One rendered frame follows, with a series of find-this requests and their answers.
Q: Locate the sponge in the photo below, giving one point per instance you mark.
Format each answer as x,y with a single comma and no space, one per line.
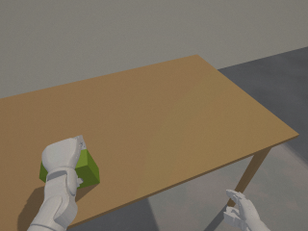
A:
86,169

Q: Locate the robot right forearm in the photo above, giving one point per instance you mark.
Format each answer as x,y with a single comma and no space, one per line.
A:
254,224

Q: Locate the right robot hand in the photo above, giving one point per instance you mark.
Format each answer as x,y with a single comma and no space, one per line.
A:
235,217

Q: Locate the table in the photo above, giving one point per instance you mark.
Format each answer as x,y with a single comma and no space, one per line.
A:
148,129

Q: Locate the left robot hand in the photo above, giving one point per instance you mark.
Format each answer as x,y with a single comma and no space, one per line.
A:
65,153

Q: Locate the robot left forearm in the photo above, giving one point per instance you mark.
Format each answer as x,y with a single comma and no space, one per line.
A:
59,208

